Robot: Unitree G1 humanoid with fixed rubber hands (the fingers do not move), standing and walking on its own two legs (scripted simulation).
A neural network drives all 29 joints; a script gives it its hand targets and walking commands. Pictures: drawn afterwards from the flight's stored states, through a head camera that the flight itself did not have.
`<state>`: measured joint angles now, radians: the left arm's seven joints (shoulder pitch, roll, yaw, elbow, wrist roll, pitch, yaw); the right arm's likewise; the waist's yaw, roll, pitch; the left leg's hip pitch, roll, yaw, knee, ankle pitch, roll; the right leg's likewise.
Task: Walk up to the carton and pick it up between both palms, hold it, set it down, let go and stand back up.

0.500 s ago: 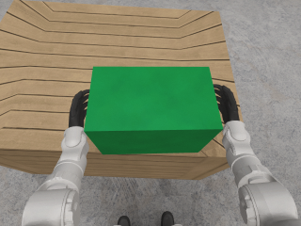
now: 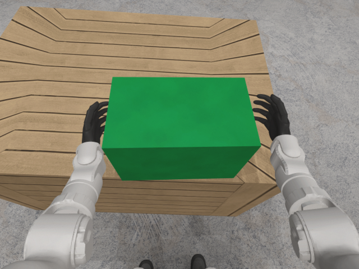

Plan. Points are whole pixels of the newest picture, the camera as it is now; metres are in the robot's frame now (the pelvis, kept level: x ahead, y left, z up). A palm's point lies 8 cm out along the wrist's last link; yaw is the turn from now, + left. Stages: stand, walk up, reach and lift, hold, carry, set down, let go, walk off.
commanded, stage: set down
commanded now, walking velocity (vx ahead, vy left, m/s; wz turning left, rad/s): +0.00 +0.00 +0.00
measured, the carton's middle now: (179, 132) +0.43 +0.00 -0.04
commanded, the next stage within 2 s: none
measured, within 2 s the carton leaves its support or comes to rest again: neither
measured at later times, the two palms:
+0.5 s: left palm (83, 162) +0.34 +0.22 -0.01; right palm (287, 162) +0.34 -0.24 +0.00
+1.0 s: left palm (66, 197) +0.26 +0.24 -0.02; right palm (296, 195) +0.27 -0.25 +0.00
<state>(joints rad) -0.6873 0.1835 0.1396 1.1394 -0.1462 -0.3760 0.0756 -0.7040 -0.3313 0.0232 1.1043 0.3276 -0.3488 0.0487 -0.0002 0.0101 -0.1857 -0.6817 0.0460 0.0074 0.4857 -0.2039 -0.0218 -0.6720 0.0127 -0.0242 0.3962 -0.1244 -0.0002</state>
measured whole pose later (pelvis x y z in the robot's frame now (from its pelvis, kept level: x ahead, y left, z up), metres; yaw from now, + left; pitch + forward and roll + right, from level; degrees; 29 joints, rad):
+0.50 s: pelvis -0.02 +0.00 +0.00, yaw +0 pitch +18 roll -1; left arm -0.48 0.18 0.14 0.96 -0.15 -0.35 0.05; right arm -0.51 -0.33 0.03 1.09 0.33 -0.47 0.05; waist 0.00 0.00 -0.13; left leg -0.61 0.05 0.01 0.49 -0.19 -0.02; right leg -0.60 0.01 -0.02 0.40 -0.11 0.00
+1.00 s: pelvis -0.03 +0.00 +0.01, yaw +0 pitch +11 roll -1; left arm -0.25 0.19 0.14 0.87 -0.15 -0.42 0.04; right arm -0.28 -0.33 0.08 0.99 0.36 -0.50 0.09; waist 0.00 -0.01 -0.09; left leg -0.49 0.05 0.01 0.49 -0.19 -0.02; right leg -0.48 0.01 -0.02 0.40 -0.11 0.00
